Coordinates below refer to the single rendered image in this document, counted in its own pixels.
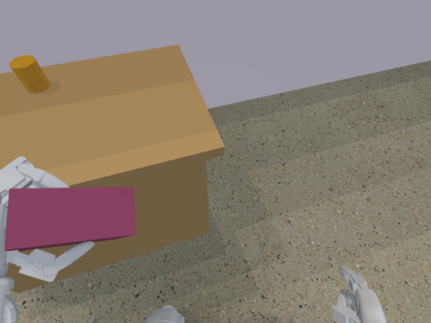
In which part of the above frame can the left robot thigh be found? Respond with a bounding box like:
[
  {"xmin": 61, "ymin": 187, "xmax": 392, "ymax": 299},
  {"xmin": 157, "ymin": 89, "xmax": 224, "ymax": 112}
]
[{"xmin": 143, "ymin": 308, "xmax": 185, "ymax": 323}]

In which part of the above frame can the sponge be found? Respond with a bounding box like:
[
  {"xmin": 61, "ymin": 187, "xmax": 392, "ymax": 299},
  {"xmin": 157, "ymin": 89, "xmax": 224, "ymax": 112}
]
[{"xmin": 4, "ymin": 187, "xmax": 136, "ymax": 251}]

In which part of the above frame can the left robot hand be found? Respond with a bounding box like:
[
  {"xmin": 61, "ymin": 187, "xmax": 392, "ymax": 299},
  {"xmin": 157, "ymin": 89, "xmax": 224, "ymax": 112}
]
[{"xmin": 0, "ymin": 156, "xmax": 95, "ymax": 282}]

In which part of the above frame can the table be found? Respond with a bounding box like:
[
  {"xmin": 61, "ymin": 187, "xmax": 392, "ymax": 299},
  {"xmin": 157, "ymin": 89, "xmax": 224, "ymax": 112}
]
[{"xmin": 0, "ymin": 44, "xmax": 225, "ymax": 293}]

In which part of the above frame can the right robot hand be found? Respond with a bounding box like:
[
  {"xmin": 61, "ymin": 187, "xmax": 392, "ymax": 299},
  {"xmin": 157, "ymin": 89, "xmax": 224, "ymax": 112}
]
[{"xmin": 332, "ymin": 266, "xmax": 387, "ymax": 323}]

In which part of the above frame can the left robot forearm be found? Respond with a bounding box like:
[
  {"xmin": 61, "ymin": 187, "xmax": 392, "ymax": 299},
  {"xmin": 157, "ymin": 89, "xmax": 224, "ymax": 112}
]
[{"xmin": 0, "ymin": 277, "xmax": 18, "ymax": 323}]

